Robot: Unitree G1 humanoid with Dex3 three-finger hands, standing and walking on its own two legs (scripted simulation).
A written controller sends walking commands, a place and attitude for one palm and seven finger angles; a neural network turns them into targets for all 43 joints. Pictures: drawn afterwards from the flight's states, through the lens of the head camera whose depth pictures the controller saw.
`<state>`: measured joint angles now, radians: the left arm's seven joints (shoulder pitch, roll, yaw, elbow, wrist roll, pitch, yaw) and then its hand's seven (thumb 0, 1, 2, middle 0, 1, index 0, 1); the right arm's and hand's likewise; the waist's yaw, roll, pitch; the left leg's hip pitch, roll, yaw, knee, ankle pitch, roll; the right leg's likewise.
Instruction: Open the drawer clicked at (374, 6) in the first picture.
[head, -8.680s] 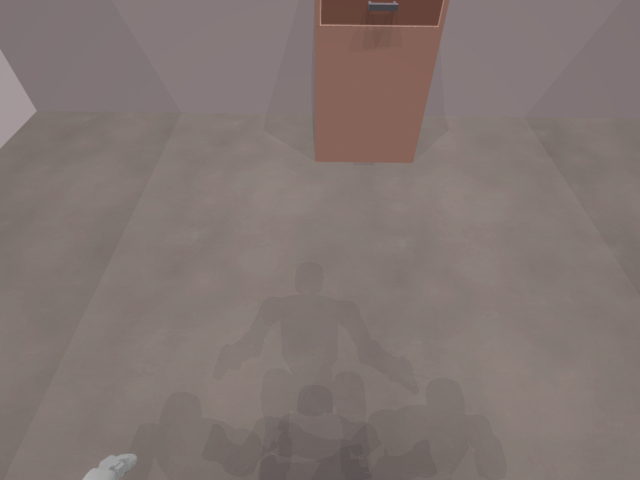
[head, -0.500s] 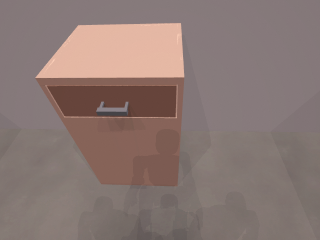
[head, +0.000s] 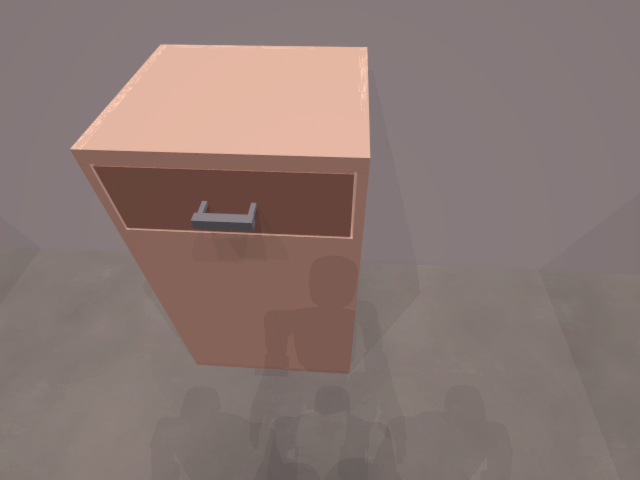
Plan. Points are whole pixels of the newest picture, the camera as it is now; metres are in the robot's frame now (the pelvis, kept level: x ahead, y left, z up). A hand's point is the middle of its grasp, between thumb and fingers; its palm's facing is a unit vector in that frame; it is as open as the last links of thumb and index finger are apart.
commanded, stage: look again from close up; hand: left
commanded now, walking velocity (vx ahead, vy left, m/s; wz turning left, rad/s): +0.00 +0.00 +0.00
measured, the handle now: (226, 214) +0.56 +0.21 -0.02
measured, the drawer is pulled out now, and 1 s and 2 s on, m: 0.00 0.00 0.00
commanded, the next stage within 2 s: raise the hand with hooked fingers in 0.36 s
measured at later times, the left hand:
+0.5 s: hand out of the picture -0.01 +0.17 -0.17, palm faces -0.02 -0.98 -0.20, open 7.3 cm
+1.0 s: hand (158, 477) +0.14 +0.22 -0.07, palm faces +0.00 -0.16 -0.99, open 9.2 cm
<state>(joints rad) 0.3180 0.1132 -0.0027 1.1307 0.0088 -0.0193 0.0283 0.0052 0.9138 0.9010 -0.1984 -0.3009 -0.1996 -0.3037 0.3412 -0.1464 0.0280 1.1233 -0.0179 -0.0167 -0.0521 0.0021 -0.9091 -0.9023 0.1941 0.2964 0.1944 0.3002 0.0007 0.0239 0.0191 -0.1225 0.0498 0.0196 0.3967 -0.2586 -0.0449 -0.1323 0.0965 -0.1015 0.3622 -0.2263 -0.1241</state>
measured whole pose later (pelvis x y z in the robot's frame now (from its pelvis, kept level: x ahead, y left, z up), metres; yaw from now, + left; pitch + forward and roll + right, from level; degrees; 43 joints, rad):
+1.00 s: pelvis -0.05 +0.04 -0.04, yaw -2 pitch +8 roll +3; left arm 0.38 0.25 -0.24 0.09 1.13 0.05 0.52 0.00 0.46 0.71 -0.25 -0.58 -0.25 -0.58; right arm 0.00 -0.24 -0.03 0.48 -0.06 0.12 0.03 0.01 -0.91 -0.90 0.19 0.30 0.19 0.30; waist 0.12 -0.02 -0.10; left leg -0.56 -0.01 0.08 0.83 -0.40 0.01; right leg -0.63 0.02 -0.04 0.88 -0.38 -0.08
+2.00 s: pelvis -0.01 +0.06 +0.00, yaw +0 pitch +1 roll +1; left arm -0.14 0.47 -0.08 0.07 0.94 0.09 0.06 0.00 -0.49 0.31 -0.32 -1.20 -0.32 -1.20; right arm 0.06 -0.24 0.03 0.63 0.00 0.15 -0.03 0.01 -0.90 -0.90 0.20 0.30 0.20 0.30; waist 0.09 0.08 0.00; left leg -0.20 -0.03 0.04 0.45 -0.27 0.03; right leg -0.25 0.01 -0.07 0.48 -0.25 -0.05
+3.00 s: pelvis -0.02 +0.06 -0.01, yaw -1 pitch +5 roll +1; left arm -0.44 0.43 -0.14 0.48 0.97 0.02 0.11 0.00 -0.49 0.30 -0.32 -1.20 -0.32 -1.20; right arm 0.18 -0.26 -0.01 0.67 0.02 0.13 -0.05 0.01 -0.91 -0.90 0.20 0.30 0.20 0.30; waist 0.04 0.07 -0.02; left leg -0.32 -0.03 0.05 0.48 -0.25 0.04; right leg -0.37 0.01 -0.06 0.51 -0.24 -0.05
